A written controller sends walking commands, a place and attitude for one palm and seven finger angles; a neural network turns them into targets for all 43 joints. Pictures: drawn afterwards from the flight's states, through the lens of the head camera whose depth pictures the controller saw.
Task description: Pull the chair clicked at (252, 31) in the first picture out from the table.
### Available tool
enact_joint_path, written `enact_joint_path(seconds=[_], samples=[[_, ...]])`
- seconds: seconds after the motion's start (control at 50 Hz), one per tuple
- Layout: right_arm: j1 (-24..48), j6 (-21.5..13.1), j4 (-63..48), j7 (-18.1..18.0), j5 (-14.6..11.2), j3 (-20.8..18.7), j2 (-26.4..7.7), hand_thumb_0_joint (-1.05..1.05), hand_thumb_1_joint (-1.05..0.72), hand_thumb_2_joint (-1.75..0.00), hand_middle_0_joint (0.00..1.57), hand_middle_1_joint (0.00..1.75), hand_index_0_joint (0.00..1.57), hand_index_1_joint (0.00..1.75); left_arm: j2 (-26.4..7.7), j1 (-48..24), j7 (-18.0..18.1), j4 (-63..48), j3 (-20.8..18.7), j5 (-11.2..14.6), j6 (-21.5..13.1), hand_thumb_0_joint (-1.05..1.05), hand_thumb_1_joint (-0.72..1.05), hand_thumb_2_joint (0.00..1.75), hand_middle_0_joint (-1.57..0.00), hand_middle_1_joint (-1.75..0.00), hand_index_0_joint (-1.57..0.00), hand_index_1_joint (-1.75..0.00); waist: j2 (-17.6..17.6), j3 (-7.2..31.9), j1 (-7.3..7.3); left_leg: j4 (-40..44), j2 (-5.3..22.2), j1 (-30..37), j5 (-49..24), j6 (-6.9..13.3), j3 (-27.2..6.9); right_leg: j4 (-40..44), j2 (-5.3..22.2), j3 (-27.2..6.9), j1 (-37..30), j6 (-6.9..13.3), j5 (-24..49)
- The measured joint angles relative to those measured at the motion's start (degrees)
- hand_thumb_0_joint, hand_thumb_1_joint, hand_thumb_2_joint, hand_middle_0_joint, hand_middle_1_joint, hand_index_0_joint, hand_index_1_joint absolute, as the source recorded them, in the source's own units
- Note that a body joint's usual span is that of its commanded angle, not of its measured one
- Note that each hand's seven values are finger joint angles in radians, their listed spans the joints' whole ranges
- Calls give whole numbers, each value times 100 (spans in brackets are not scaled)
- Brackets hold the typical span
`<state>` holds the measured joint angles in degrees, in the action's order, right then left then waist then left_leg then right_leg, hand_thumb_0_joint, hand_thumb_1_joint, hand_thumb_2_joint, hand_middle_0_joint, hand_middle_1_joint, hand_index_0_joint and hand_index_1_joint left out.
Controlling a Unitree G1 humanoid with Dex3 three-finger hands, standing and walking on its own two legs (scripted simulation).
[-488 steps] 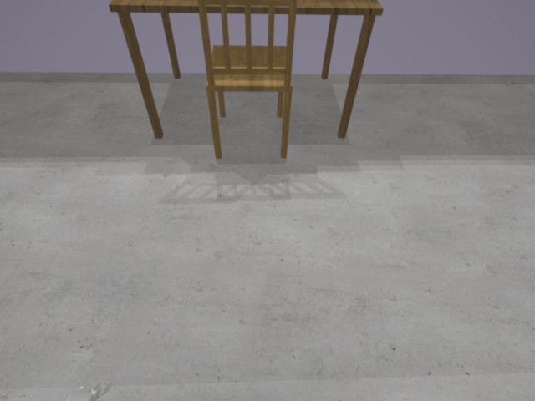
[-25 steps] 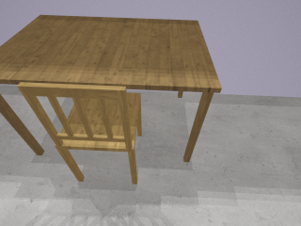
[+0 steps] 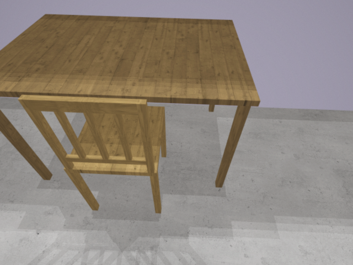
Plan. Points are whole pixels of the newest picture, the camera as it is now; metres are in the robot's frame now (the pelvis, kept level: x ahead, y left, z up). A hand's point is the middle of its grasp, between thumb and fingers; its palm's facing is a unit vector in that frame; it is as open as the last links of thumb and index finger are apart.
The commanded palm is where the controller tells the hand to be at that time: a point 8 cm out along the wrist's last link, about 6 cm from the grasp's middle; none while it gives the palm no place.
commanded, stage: shuffle to correct the standing spot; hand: left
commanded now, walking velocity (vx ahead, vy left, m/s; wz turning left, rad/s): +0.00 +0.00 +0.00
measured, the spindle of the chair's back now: (97, 137) +0.54 +0.32 -0.11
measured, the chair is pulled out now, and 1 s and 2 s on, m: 0.00 0.00 0.00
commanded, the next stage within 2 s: come to a stop and stand still in 0.44 s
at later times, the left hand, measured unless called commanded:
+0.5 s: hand out of the picture +0.01 +0.19 -0.19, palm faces +0.05 -0.99 -0.13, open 7.3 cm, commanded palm none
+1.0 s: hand (107, 241) +0.22 +0.21 -0.18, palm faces +0.09 -0.97 -0.21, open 7.2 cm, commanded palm none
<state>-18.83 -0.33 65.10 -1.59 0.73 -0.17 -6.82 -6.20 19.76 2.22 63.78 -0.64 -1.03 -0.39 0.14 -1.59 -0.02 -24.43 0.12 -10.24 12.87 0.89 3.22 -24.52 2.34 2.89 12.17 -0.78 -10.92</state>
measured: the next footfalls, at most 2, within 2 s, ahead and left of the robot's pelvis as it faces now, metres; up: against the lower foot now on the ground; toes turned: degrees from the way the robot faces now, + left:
right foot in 0.74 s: +0.24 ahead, -0.08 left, +0.00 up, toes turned -3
left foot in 1.08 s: +0.16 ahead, +0.17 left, +0.00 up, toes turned +6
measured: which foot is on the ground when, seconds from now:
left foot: down 0.00-0.78, up 0.80-1.00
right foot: down 0.00-0.42, up 0.44-0.72, down 0.74-1.00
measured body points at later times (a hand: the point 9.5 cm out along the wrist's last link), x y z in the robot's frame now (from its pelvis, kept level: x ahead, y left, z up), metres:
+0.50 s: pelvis +0.07 +0.03 -0.01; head +0.07 +0.05 +0.44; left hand +0.01 +0.24 -0.18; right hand +0.01 -0.19 -0.16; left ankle +0.00 +0.11 -0.74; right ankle +0.02 -0.10 -0.70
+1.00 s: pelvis +0.13 +0.03 -0.01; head +0.17 +0.03 +0.43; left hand +0.21 +0.26 -0.16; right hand +0.18 -0.21 -0.17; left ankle +0.11 +0.16 -0.70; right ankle +0.20 -0.08 -0.74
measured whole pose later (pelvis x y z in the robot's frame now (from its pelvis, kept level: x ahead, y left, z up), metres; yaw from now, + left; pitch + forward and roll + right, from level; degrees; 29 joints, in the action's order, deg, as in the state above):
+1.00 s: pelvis +0.13 +0.03 -0.01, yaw +4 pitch -1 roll +0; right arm -10.4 1.6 59.2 -2.1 0.6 -3.7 -10.1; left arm -8.3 6.0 2.5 55.7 -2.9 -1.6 1.0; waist -0.1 -7.1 -0.8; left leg -53.6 1.9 -22.8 27.3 -1.9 1.4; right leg -31.9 3.1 6.1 20.4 1.4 -10.4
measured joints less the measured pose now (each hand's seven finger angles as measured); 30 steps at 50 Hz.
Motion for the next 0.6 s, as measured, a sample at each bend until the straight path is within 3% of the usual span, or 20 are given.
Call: enact_joint_path(seconds=[0.16,0.3,0.4,0.44,0.52,0.6], samples=[[-2,27,-20,14,31,-5,1,0,-91,-90,20,30,20,30,2,-6,-21,-34,-15,-24,8,0,91,90,-20,-30,-20,-30,-9,63,5,-80,10,-25,69,-9,-7,-102,-6,6,34,20,-90],[-233,116,-68,42,84,-52,-61,0,-91,-90,20,30,20,30,-4,215,-80,-123,-134,-37,38,0,91,90,-20,-30,-20,-30,11,225,57,-672,63,-267,623,38,-68,-398,-50,46,127,67,-404],[-375,54,-95,35,84,-81,-97,0,-91,-90,20,30,20,30,-35,395,-101,-75,-218,-28,56,0,91,90,-20,-30,-20,-30,-84,251,85,-977,37,-259,862,107,-20,-656,13,37,90,-4,-735],[-435,-56,-137,18,86,-78,-83,0,-91,-90,20,30,20,30,-60,436,-118,-18,-229,-44,109,0,91,90,-20,-30,-20,-30,-185,268,57,-891,-50,-137,943,190,82,-1033,87,-29,201,117,-1041],[-599,-285,-178,-77,84,-26,-24,0,-91,-90,20,30,20,30,-81,243,-157,5,-214,-97,135,0,91,90,-20,-30,-20,-30,-119,178,-113,-339,-115,254,832,287,166,-2901,29,42,964,223,-1468],[-787,-363,-49,-103,79,67,136,0,-91,-90,20,30,20,30,-194,-243,-157,-197,-244,-97,65,1,93,90,-20,-30,-20,-30,-86,-15,-188,329,-206,661,605,299,99,-3244,63,155,1544,170,-1119]])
